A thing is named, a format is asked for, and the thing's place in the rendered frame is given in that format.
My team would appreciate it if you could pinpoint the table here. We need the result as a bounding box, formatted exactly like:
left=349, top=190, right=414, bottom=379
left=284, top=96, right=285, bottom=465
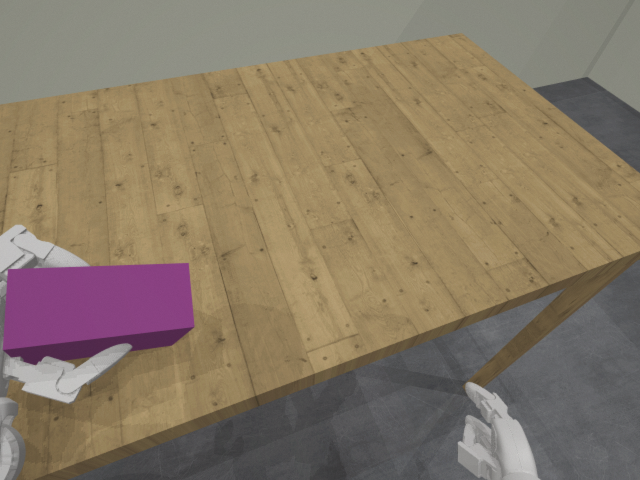
left=0, top=33, right=640, bottom=480

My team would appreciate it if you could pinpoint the robot right hand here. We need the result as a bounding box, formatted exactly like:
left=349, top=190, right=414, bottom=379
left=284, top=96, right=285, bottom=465
left=458, top=382, right=538, bottom=480

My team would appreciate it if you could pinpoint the sponge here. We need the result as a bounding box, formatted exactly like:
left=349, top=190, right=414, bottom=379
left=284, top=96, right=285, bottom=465
left=3, top=263, right=195, bottom=365

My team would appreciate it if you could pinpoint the robot left forearm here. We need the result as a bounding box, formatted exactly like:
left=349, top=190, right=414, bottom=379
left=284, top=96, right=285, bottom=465
left=0, top=397, right=26, bottom=480

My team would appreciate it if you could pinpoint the robot left hand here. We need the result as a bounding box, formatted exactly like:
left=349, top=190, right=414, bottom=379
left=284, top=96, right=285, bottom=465
left=0, top=225, right=132, bottom=404

